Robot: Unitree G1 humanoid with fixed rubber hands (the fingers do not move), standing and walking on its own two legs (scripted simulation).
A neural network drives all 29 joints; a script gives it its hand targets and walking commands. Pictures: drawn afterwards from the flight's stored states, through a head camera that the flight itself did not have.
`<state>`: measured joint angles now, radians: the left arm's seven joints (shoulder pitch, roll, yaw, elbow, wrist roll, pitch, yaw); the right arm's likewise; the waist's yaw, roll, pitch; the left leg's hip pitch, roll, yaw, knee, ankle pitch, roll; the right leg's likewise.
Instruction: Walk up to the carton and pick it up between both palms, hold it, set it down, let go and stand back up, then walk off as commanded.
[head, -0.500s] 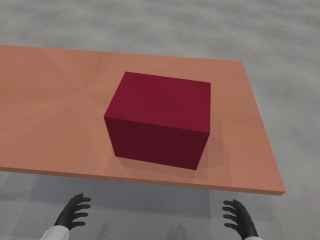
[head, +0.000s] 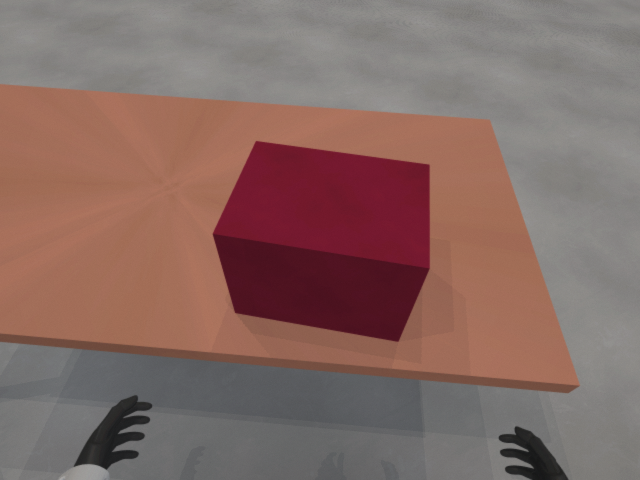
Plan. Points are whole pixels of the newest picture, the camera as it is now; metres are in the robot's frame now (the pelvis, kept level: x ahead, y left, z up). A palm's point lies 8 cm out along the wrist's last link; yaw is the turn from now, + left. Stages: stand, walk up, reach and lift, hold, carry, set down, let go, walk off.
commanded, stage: stand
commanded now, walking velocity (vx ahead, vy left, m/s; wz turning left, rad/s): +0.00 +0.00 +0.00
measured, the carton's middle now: (327, 242) +0.45 +0.00 -0.01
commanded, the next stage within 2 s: walk off in 0.70 s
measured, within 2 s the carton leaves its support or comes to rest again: neither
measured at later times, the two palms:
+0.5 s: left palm out of the picture +0.13 +0.28 -0.08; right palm out of the picture +0.13 -0.29 -0.08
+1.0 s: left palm out of the picture +0.10 +0.29 -0.09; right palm out of the picture +0.11 -0.30 -0.09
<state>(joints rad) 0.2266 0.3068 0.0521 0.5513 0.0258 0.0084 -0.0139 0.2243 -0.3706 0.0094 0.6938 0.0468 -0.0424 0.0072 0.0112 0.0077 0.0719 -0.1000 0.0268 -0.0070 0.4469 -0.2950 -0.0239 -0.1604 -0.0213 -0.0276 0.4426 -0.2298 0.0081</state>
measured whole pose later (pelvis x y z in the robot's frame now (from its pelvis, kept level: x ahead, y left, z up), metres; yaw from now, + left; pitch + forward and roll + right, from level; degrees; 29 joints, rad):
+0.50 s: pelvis +0.00 +0.00 +0.00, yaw +0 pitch -3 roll +0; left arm 0.23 0.31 0.05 0.65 0.02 0.00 -0.01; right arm 0.21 -0.38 0.01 0.72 0.05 -0.03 0.01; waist 0.01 0.01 0.07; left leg -0.10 0.03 -0.01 0.45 -0.30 -0.02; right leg -0.16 -0.02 -0.03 0.44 -0.23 0.01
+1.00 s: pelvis -0.01 +0.00 +0.00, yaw +0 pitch -2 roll +0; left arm 0.23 0.33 0.06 0.70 0.00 0.00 -0.01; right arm 0.19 -0.40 0.01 0.76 0.05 -0.02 0.01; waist 0.01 0.01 0.08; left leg -0.16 0.03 -0.01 0.49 -0.30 -0.02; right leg -0.21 -0.02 -0.03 0.48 -0.23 0.01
